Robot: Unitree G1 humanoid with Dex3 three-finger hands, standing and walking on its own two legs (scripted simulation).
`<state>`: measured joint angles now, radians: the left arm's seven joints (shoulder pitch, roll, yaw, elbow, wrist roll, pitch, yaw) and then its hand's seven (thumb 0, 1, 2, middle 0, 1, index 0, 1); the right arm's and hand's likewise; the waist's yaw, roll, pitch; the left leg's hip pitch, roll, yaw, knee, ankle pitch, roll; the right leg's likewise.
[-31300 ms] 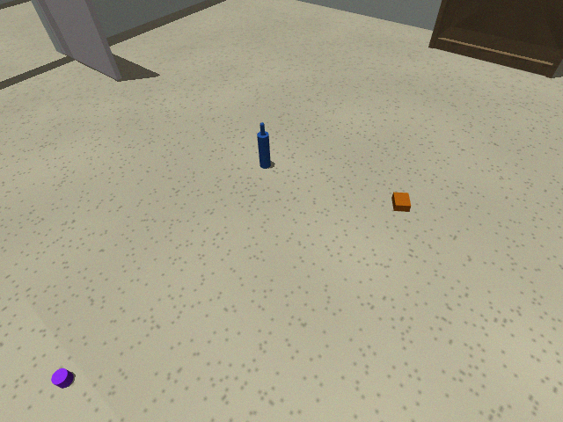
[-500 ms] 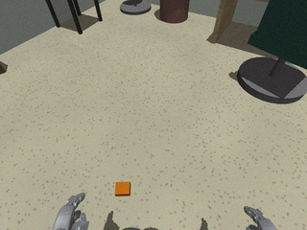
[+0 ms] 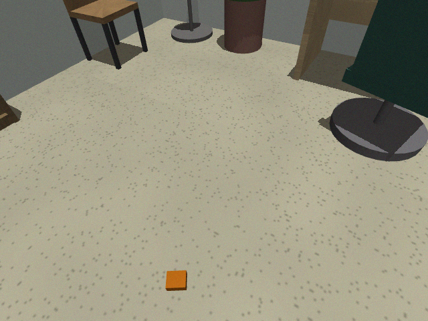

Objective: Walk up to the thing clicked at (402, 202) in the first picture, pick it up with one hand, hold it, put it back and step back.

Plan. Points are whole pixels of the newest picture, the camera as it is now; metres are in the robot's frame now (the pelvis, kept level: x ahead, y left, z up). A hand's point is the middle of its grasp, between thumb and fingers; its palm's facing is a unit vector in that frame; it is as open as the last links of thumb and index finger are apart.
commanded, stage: stand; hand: left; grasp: from above
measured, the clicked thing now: (176, 280) +0.43 +0.23 -0.75
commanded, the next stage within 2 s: step back in 1.86 s
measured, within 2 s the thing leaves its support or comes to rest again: neither
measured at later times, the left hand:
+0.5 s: hand out of the picture +0.05 +0.23 -0.16, palm faces +0.02 -0.94 -0.34, open 7.4 cm
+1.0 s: hand out of the picture +0.06 +0.23 -0.15, palm faces +0.01 -0.94 -0.34, open 7.4 cm
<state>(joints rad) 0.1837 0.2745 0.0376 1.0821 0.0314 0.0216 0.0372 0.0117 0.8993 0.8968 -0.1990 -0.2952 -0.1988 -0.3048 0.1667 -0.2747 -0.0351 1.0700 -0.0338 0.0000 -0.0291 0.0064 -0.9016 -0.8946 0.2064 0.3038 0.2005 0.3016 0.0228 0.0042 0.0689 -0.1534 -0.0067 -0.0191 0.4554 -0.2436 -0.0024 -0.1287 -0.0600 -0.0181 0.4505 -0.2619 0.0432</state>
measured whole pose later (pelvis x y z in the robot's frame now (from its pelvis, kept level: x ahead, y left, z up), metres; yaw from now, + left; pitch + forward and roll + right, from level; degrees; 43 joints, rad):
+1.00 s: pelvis -0.01 -0.01 +0.01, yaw +0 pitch -3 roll +0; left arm 0.11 0.31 0.03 1.15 0.02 0.00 0.01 0.01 0.90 0.90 -0.20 -0.30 -0.20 -0.30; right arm 0.12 -0.32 -0.01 1.14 -0.02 -0.01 -0.01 0.00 -0.90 -0.89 0.21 0.30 0.20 0.30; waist 0.00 0.01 0.06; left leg -0.11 0.02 -0.03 0.34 -0.17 -0.02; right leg -0.09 -0.04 -0.03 0.34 -0.19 0.03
